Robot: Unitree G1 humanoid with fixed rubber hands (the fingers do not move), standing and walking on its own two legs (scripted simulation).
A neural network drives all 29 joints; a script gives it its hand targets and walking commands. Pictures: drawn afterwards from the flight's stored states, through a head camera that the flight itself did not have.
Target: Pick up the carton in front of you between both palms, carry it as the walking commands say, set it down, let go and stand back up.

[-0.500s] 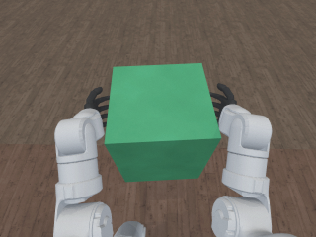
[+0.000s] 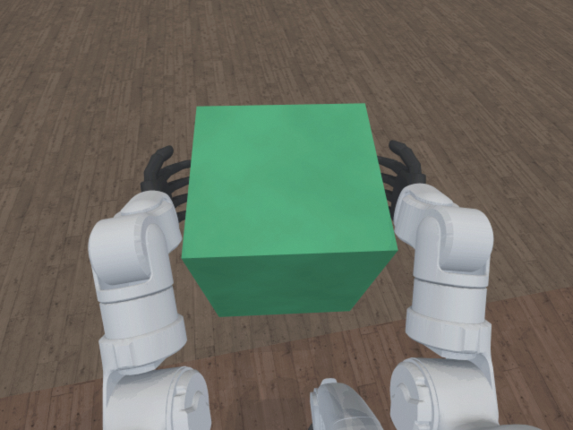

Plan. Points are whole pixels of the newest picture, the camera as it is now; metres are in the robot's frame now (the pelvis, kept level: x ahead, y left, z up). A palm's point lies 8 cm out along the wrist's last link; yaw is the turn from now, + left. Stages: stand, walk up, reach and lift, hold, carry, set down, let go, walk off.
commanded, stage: carry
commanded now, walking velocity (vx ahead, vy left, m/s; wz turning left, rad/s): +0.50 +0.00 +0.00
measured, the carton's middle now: (283, 222) +0.38 -0.03 +0.08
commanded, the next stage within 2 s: none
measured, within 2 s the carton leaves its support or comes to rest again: neither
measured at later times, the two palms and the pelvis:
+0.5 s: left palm (151, 50) +0.65 +0.15 +0.19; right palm (332, 42) +0.67 -0.15 +0.19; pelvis +0.31 -0.02 +0.03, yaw +1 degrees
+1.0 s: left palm out of the picture +0.97 +0.12 +0.21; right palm out of the picture +0.98 -0.18 +0.21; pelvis +0.63 -0.03 +0.04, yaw +2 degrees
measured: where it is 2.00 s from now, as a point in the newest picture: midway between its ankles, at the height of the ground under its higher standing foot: (254, 182)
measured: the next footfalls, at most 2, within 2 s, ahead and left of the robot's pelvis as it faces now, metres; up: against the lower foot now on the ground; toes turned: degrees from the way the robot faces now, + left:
right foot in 0.12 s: +0.27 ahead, -0.12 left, +0.03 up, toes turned -6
left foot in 0.54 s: +0.52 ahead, +0.09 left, +0.05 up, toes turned +6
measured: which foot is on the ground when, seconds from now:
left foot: down 0.00-0.16, up 0.18-0.52, down 0.54-1.00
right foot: up 0.00-0.10, down 0.12-0.54, up 0.56-0.96, down 0.98-1.00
